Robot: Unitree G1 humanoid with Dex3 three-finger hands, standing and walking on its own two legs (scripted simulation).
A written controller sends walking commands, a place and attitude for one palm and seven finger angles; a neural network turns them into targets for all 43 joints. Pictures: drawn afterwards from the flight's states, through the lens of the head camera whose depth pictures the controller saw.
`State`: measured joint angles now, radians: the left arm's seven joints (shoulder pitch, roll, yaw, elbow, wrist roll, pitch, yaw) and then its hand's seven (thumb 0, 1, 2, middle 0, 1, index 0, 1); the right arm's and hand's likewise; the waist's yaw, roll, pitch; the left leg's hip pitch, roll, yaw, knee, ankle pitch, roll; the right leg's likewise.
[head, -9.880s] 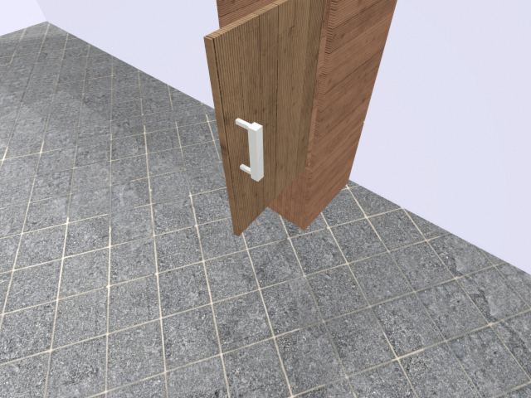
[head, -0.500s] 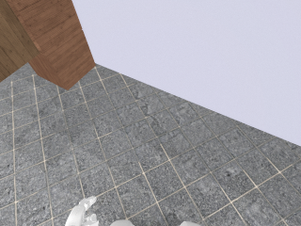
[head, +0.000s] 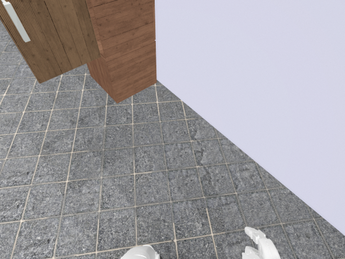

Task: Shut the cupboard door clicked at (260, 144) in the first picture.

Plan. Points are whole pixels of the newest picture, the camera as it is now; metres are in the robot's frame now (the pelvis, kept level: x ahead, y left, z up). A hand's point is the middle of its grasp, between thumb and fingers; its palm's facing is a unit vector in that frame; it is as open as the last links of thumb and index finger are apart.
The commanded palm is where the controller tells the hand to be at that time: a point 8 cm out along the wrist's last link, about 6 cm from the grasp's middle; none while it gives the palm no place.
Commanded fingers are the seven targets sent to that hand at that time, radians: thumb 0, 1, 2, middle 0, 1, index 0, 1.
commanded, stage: walk to a spot facing it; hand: left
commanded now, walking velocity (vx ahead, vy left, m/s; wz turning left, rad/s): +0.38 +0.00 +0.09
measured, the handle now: (15, 21) +0.90 +0.78 +0.01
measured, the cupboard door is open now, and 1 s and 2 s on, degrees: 93 93 93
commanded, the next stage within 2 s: turn to face it in 0.98 s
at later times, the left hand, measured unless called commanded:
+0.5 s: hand (138, 171) +0.36 +0.15 -0.14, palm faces -0.09 -0.98 -0.20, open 7.4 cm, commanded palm none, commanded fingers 0.00 0.90 0.90 -0.20 -0.30 -0.20 -0.30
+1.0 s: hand (145, 189) +0.32 +0.12 -0.16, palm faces +0.22 -0.96 -0.16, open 7.3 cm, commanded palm none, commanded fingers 0.00 0.90 0.90 -0.20 -0.30 -0.20 -0.30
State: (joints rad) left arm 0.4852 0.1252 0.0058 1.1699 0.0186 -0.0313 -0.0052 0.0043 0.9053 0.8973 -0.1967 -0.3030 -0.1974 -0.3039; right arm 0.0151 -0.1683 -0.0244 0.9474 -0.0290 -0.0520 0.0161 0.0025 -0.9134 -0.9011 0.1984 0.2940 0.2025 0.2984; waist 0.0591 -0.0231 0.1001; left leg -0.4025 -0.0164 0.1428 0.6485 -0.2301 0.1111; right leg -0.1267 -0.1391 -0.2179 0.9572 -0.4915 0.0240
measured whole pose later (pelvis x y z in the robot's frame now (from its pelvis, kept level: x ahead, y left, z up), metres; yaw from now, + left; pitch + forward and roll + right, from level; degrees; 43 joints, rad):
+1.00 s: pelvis +0.43 -0.03 +0.02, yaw +8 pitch +0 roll +0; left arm 0.42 0.16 0.02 1.16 0.03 -0.08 0.01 0.00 0.92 0.90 -0.19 -0.30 -0.20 -0.30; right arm 0.05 -0.21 -0.05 1.02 -0.02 -0.01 0.02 0.01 -0.93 -0.90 0.19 0.29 0.20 0.30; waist 0.05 -0.03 0.07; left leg -0.51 0.05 0.10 0.68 -0.21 0.02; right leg 0.07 -0.03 -0.25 0.33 -0.40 -0.01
